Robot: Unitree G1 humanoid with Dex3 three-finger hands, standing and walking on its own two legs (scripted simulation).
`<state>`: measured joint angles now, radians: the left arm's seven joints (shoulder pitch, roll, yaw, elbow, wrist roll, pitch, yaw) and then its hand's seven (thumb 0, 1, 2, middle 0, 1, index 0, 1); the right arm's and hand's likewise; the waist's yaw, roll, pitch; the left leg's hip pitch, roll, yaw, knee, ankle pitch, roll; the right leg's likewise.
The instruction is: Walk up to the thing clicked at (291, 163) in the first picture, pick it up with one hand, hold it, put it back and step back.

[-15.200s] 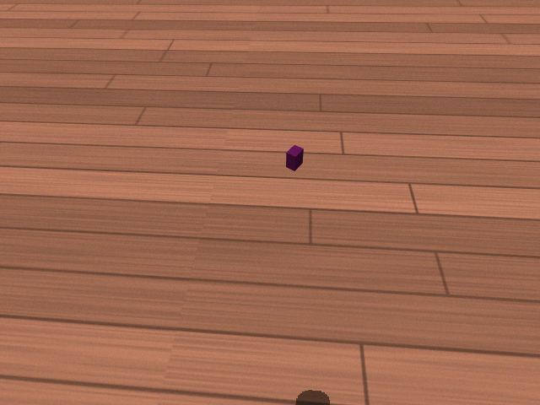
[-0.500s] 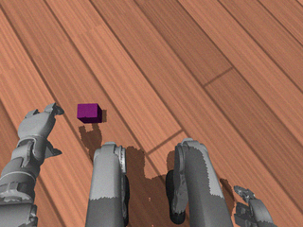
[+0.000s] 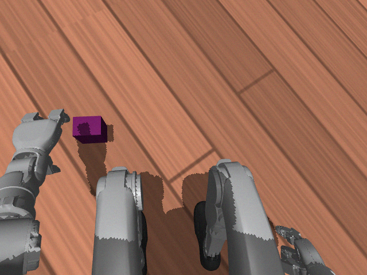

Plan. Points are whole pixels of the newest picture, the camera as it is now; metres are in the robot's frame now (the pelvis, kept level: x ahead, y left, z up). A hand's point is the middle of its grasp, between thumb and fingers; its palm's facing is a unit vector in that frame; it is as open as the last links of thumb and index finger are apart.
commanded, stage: rise first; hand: left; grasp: from above
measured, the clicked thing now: (91, 130) +0.47 +0.26 -0.33
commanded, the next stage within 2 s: approach in 0.90 s
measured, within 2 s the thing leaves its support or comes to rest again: neither
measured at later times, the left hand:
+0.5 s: hand (58, 144) +0.40 +0.30 -0.20, palm faces -0.45 -0.05 -0.89, open 12.8 cm
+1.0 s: hand (63, 141) +0.41 +0.29 -0.21, palm faces -0.45 -0.06 -0.89, open 13.1 cm
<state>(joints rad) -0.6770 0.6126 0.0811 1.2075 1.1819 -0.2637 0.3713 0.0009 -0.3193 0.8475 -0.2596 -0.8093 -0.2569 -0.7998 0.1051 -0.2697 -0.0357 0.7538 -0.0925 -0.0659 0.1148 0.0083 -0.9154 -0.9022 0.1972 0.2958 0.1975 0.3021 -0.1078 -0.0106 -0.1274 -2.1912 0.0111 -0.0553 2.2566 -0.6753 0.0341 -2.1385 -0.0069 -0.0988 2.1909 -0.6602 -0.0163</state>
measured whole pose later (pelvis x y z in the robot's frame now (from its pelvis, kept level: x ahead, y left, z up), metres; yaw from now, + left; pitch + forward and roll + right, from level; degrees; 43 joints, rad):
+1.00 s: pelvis +0.01 +0.00 -0.03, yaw -1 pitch +35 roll -6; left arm -0.76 0.65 0.11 1.32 1.27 -0.27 0.47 0.00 -0.35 0.85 -0.24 -0.87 -0.25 -0.86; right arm 0.12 -0.27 -0.02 0.77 -0.13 -0.08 0.14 0.01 -0.92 -0.90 0.20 0.30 0.20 0.30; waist -0.16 -0.02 -0.09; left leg -2.27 0.02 -0.06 2.36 -0.70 0.03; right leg -2.22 0.00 -0.11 2.29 -0.68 -0.02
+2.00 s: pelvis +0.00 +0.00 -0.05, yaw -2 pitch +33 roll -8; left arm -0.88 0.68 0.04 1.51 1.32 -0.26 0.57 0.00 -0.51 1.01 -0.10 -1.00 -0.10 -1.00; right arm 0.10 -0.28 0.05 0.78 -0.18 -0.13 0.17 0.01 -0.91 -0.89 0.20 0.30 0.20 0.30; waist -0.22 -0.05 -0.06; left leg -2.33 0.01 -0.08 2.44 -0.68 0.04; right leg -2.27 0.00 -0.12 2.35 -0.66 -0.01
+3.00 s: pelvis +0.01 +0.00 -0.08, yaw -7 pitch +29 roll -12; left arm -0.99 0.88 0.14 1.75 1.32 -0.25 0.65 0.00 -0.52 1.02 -0.11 -0.95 -0.08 -0.96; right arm 0.12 -0.31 0.20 0.74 -0.27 -0.24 0.29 0.00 -0.91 -0.90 0.20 0.30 0.20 0.30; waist -0.35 -0.09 0.07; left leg -2.36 0.03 -0.17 2.56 -0.72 0.04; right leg -2.27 0.03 -0.20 2.40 -0.65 0.00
